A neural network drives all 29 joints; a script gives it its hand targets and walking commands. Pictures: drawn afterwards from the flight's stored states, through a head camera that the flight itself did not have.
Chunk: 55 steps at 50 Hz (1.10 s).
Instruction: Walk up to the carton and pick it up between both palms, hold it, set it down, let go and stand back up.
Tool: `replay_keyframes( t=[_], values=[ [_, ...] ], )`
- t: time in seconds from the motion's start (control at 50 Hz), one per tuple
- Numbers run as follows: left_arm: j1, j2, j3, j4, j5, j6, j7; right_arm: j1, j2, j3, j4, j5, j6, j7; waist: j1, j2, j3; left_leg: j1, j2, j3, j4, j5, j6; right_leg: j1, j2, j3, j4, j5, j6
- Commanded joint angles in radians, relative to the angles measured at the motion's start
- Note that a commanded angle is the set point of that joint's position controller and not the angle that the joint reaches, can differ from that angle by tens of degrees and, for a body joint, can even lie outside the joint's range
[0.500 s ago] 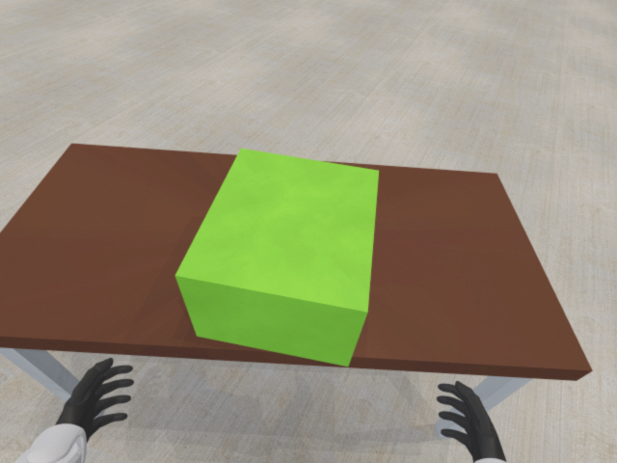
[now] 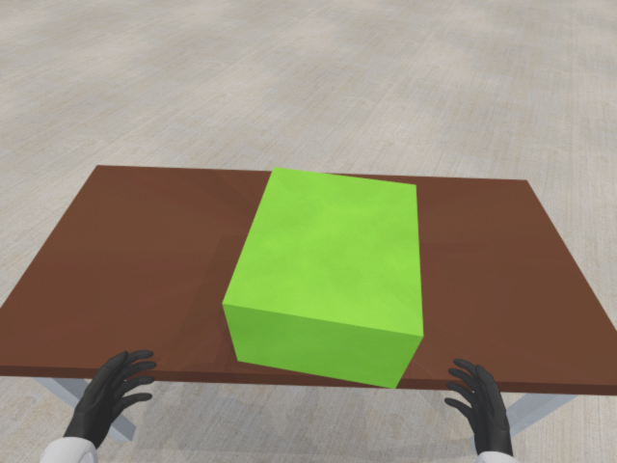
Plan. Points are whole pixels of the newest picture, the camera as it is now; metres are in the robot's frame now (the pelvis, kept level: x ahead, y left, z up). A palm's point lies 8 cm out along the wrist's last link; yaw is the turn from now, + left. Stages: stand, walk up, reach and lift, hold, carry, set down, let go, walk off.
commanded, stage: reach and lift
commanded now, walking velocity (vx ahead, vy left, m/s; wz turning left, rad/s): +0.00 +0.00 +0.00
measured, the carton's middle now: (329, 269) +0.43 -0.04 -0.06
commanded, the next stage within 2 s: none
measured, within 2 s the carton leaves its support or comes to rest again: neither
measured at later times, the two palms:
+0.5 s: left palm (102, 398) +0.20 +0.25 +0.01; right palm (487, 399) +0.19 -0.22 +0.00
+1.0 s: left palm (152, 309) +0.30 +0.21 +0.04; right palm (519, 345) +0.25 -0.27 +0.03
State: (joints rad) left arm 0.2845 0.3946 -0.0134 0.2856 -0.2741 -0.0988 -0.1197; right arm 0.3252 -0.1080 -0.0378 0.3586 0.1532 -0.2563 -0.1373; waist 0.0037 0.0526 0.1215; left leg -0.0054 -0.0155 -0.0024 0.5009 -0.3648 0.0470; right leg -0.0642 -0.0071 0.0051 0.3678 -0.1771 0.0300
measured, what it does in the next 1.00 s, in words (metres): stands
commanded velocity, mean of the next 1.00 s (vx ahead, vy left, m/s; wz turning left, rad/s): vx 0.00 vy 0.00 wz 0.00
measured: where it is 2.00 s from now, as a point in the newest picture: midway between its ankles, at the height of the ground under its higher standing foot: outside the picture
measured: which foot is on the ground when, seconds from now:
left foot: down 0.00-1.00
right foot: down 0.00-1.00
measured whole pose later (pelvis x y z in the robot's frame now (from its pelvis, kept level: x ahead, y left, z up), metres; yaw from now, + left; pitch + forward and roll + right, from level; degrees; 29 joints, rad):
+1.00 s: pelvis -0.01 -0.02 +0.00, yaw -1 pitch -3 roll -2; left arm -0.20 0.40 -0.06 0.54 -0.37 -0.02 -0.08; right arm -0.03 -0.19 -0.10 0.30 0.25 0.05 -0.12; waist -0.03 0.03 0.06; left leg -0.09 0.00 0.00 0.49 -0.33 0.03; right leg -0.17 0.01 0.01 0.38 -0.16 0.02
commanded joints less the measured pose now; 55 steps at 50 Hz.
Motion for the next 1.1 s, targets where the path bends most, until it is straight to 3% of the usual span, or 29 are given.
replay_keyframes(
  t=[0.0, 0.06, 0.1, 0.12, 0.18, 0.2, 0.24, 0.28, 0.32, 0.34, 0.38, 0.42, 0.46, 0.52, 0.54, 0.56, 0.62, 0.68, 0.7, 0.72, 0.74, 0.78, 0.82, 0.84, 0.9, 0.92, 0.94, 1.0, 1.08],
  values=[
    [0.018, 0.135, 0.059, -0.209, 0.005, -0.097, 0.023, -0.008, -0.129, -0.071, -0.181, 0.036, -0.077, 0.029, 0.009, 0.057, -0.083, -0.082, 0.067, -0.059, -0.093, 0.748, -0.17, 0.059, 0.053, -0.017, -0.035, 0.121, -0.104],
    [0.041, 0.137, 0.051, -0.198, -0.008, -0.131, 0.028, 0.003, -0.138, -0.093, -0.21, 0.045, -0.082, 0.043, -0.001, 0.049, -0.094, -0.101, 0.072, -0.059, -0.101, 0.711, -0.166, 0.084, 0.051, 0.001, -0.033, 0.126, -0.114],
    [0.034, 0.15, 0.067, -0.209, -0.006, -0.168, 0.029, 0.036, -0.113, -0.048, -0.248, 0.069, -0.091, 0.041, 0.037, 0.054, -0.124, -0.127, 0.058, -0.036, -0.103, 0.671, -0.151, 0.122, 0.037, 0.02, -0.025, 0.149, -0.11],
    [0.005, 0.155, 0.043, -0.213, -0.011, -0.183, 0.035, -0.001, -0.119, -0.052, -0.256, 0.081, -0.089, 0.048, 0.029, 0.091, -0.109, -0.159, 0.061, -0.044, -0.113, 0.6, -0.157, 0.115, 0.035, 0.027, -0.02, 0.105, -0.114],
    [0.0, 0.153, -0.007, -0.244, -0.054, -0.229, 0.05, -0.015, -0.112, -0.088, -0.262, 0.072, -0.08, 0.055, -0.015, 0.094, -0.099, -0.175, 0.087, -0.082, -0.125, 0.52, -0.172, 0.104, 0.036, 0.033, -0.02, 0.075, -0.124],
    [-0.03, 0.164, -0.014, -0.216, -0.073, -0.222, 0.051, -0.034, -0.12, -0.07, -0.254, 0.093, -0.063, 0.057, -0.001, 0.104, -0.082, -0.215, 0.081, -0.077, -0.136, 0.48, -0.17, 0.104, 0.027, 0.043, -0.023, 0.055, -0.129],
    [-0.065, 0.164, -0.036, -0.212, -0.082, -0.226, 0.059, -0.084, -0.13, -0.089, -0.242, 0.073, -0.031, 0.057, -0.016, 0.109, -0.087, -0.227, 0.095, -0.094, -0.154, 0.389, -0.161, 0.072, 0.021, 0.041, -0.014, 0.022, -0.129],
    [-0.131, 0.167, -0.061, -0.199, -0.092, -0.212, 0.075, -0.157, -0.137, -0.09, -0.202, 0.089, 0.01, 0.055, -0.018, 0.169, -0.067, -0.278, 0.109, -0.107, -0.162, 0.34, -0.169, 0.09, 0.01, 0.055, -0.008, -0.001, -0.129],
    [-0.17, 0.182, -0.063, -0.193, -0.114, -0.201, 0.08, -0.202, -0.156, -0.127, -0.253, 0.067, 0.037, 0.051, -0.035, 0.122, -0.095, -0.323, 0.104, -0.112, -0.188, 0.237, -0.148, 0.109, 0.013, 0.061, 0.0, -0.013, -0.125],
    [-0.199, 0.187, -0.078, -0.209, -0.13, -0.199, 0.089, -0.249, -0.171, -0.124, -0.256, 0.074, 0.054, 0.048, -0.039, 0.138, -0.111, -0.328, 0.109, -0.114, -0.185, 0.245, -0.16, 0.109, 0.015, 0.057, 0.02, -0.017, -0.116],
    [-0.259, 0.196, -0.051, -0.138, -0.136, -0.17, 0.086, -0.319, -0.153, -0.12, -0.248, 0.067, 0.084, 0.048, -0.015, 0.059, -0.095, -0.377, 0.09, -0.096, -0.182, 0.22, -0.127, 0.112, 0.004, 0.067, 0.018, -0.012, -0.112],
    [-0.316, 0.152, -0.059, -0.067, -0.156, -0.143, 0.078, -0.344, -0.174, -0.136, -0.216, 0.056, 0.122, 0.045, -0.041, 0.034, -0.128, -0.389, 0.1, -0.097, -0.179, 0.216, -0.124, 0.128, 0.012, 0.055, 0.032, -0.001, -0.114],
    [-0.36, 0.161, -0.045, -0.042, -0.141, -0.122, 0.074, -0.376, -0.168, -0.121, -0.234, 0.052, 0.153, 0.042, -0.02, 0.018, -0.161, -0.386, 0.108, -0.106, -0.182, 0.238, -0.117, 0.132, 0.011, 0.064, 0.04, 0.001, -0.108],
    [-0.403, 0.157, -0.03, -0.067, -0.135, -0.104, 0.075, -0.391, -0.188, -0.138, -0.235, 0.067, 0.158, 0.048, -0.016, 0.016, -0.188, -0.301, 0.113, -0.114, -0.165, 0.399, -0.131, 0.075, 0.015, 0.057, 0.038, 0.058, -0.094],
    [-0.416, 0.159, -0.036, -0.086, -0.156, -0.099, 0.074, -0.382, -0.201, -0.147, -0.237, 0.065, 0.159, 0.041, -0.037, -0.004, -0.228, -0.236, 0.106, -0.111, -0.132, 0.493, -0.141, 0.083, 0.018, 0.048, 0.041, 0.114, -0.091],
    [-0.376, 0.14, -0.015, -0.045, -0.137, -0.086, 0.064, -0.358, -0.207, -0.131, -0.236, 0.07, 0.163, 0.037, -0.022, -0.026, -0.215, -0.227, 0.095, -0.097, -0.124, 0.509, -0.14, 0.108, 0.024, 0.046, 0.032, 0.134, -0.095],
    [-0.386, 0.121, -0.005, -0.071, -0.097, -0.047, 0.054, -0.328, -0.218, -0.126, -0.204, 0.084, 0.165, 0.03, -0.037, 0.005, -0.217, -0.116, 0.108, -0.11, -0.119, 0.65, -0.163, 0.076, 0.027, 0.033, -0.001, 0.175, -0.088],
    [-0.486, 0.136, 0.009, -0.091, -0.094, -0.028, 0.052, -0.413, -0.216, -0.127, -0.266, 0.088, 0.171, 0.028, -0.034, 0.011, -0.259, -0.123, 0.078, -0.073, -0.105, 0.602, -0.154, 0.081, 0.038, 0.037, 0.0, 0.171, -0.095],
    [-0.587, 0.153, 0.013, -0.029, -0.097, -0.019, 0.05, -0.478, -0.199, -0.12, -0.222, 0.084, 0.187, 0.03, -0.029, 0.022, -0.243, -0.184, 0.065, -0.062, -0.1, 0.521, -0.142, 0.092, 0.027, 0.049, 0.007, 0.128, -0.098],
    [-0.463, 0.137, 0.024, -0.074, -0.092, -0.017, 0.048, -0.366, -0.209, -0.105, -0.282, 0.108, 0.179, 0.029, -0.026, 0.004, -0.256, -0.138, 0.061, -0.06, -0.111, 0.579, -0.146, 0.137, 0.035, 0.04, -0.004, 0.2, -0.098],
    [-0.504, 0.152, 0.02, -0.086, -0.097, -0.011, 0.046, -0.403, -0.213, -0.102, -0.296, 0.104, 0.176, 0.024, -0.036, -0.019, -0.279, -0.132, 0.062, -0.06, -0.094, 0.59, -0.142, 0.151, 0.034, 0.045, -0.008, 0.21, -0.096],
    [-0.64, 0.173, 0.021, -0.064, -0.104, 0.0, 0.05, -0.507, -0.2, -0.099, -0.288, 0.1, 0.199, 0.026, -0.035, 0.038, -0.268, -0.178, 0.051, -0.041, -0.102, 0.512, -0.137, 0.129, 0.024, 0.051, 0.0, 0.17, -0.099],
    [-0.696, 0.172, 0.041, 0.026, -0.102, 0.016, 0.041, -0.54, -0.204, -0.103, -0.236, 0.09, 0.226, 0.029, -0.027, 0.016, -0.245, -0.219, 0.05, -0.028, -0.117, 0.417, -0.121, 0.128, 0.019, 0.051, -0.007, 0.132, -0.098],
    [-0.777, 0.187, 0.033, 0.079, -0.111, 0.026, 0.037, -0.613, -0.209, -0.115, -0.212, 0.076, 0.249, 0.028, -0.045, 0.045, -0.231, -0.271, 0.047, -0.026, -0.132, 0.356, -0.113, 0.131, 0.009, 0.057, 0.0, 0.097, -0.104],
    [-0.824, 0.238, 0.073, 0.098, -0.099, 0.025, 0.032, -0.64, -0.179, -0.089, -0.275, 0.081, 0.264, 0.02, -0.023, 0.01, -0.297, -0.32, 0.03, -0.006, -0.138, 0.27, -0.087, 0.193, 0.004, 0.079, 0.011, 0.103, -0.087],
    [-0.765, 0.229, 0.072, 0.058, -0.094, 0.01, 0.037, -0.581, -0.174, -0.07, -0.271, 0.098, 0.258, 0.023, -0.006, 0.022, -0.324, -0.294, 0.024, -0.003, -0.135, 0.321, -0.093, 0.218, 0.002, 0.078, 0.014, 0.154, -0.084],
    [-0.892, 0.241, 0.054, 0.077, -0.119, 0.013, 0.035, -0.684, -0.185, -0.082, -0.281, 0.093, 0.263, 0.018, -0.037, 0.018, -0.366, -0.31, 0.02, -0.001, -0.126, 0.289, -0.085, 0.193, 0.003, 0.077, 0.029, 0.14, -0.079],
    [-0.881, 0.249, 0.071, 0.158, -0.092, 0.019, 0.018, -0.668, -0.175, -0.06, -0.19, 0.095, 0.27, 0.005, -0.032, 0.04, -0.375, -0.283, 0.016, 0.013, -0.106, 0.378, -0.083, 0.221, -0.004, 0.07, 0.036, 0.243, -0.074],
    [-0.898, 0.236, 0.088, 0.244, -0.084, 0.038, -0.018, -0.676, -0.179, -0.06, -0.092, 0.082, 0.265, -0.017, -0.062, -0.029, -0.39, -0.256, 0.01, 0.006, -0.101, 0.45, -0.075, 0.241, -0.002, 0.055, 0.022, 0.346, -0.057]
  ],
)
